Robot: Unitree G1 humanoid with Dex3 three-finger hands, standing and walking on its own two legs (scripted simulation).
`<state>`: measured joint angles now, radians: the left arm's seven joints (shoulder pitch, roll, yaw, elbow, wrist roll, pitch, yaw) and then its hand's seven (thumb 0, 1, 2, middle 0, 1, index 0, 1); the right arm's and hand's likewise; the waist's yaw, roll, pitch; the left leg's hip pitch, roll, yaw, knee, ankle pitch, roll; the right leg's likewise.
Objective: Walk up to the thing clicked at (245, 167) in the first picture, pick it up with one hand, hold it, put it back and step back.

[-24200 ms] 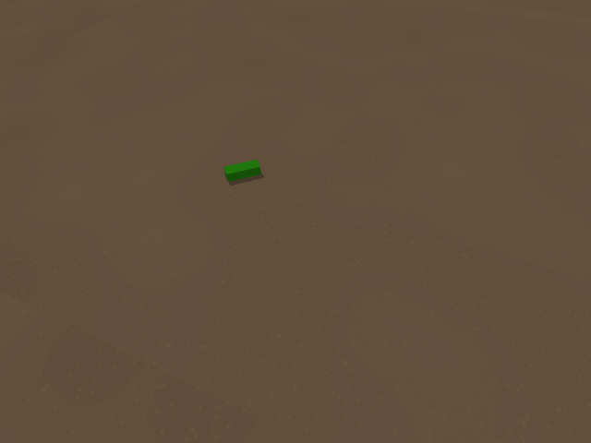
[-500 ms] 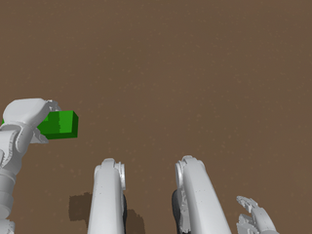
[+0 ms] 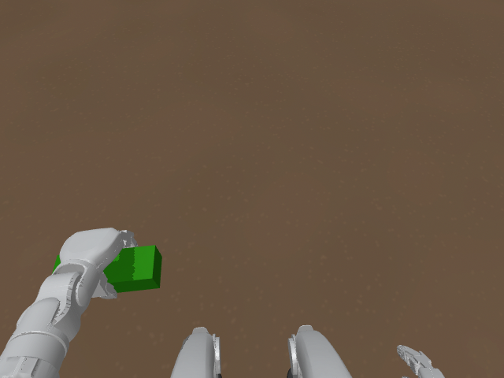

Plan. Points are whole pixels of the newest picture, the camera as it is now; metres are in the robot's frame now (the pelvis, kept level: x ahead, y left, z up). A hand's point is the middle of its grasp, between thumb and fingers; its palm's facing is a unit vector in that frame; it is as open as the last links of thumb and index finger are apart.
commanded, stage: lift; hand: left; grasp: from above
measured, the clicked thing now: (109, 271) +0.33 +0.26 -0.10
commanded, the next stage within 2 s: hold in 0.42 s
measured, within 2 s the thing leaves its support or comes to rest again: neither
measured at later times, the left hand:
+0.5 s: hand (108, 236) +0.35 +0.23 +0.01, palm faces -0.48 -0.09 -0.87, open 9.1 cm
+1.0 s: hand (110, 219) +0.36 +0.21 +0.05, palm faces -0.48 -0.06 -0.88, open 9.1 cm
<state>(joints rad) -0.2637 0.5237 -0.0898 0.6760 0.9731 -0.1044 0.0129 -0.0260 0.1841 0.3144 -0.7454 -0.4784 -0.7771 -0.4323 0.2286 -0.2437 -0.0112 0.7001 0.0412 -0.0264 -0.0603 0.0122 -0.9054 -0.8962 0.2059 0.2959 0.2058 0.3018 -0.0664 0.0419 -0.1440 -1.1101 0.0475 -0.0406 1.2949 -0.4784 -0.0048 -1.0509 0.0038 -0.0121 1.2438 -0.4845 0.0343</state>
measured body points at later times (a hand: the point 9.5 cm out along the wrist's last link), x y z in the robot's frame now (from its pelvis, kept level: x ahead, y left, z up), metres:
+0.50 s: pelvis +0.04 +0.00 +0.08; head +0.09 +0.00 +0.53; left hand +0.37 +0.23 +0.06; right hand +0.14 -0.26 -0.04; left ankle +0.08 +0.12 -0.62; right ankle +0.07 -0.14 -0.62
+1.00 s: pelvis +0.06 -0.01 +0.10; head +0.09 -0.02 +0.55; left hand +0.38 +0.21 +0.10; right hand +0.18 -0.27 -0.02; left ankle +0.08 +0.12 -0.62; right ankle +0.07 -0.14 -0.62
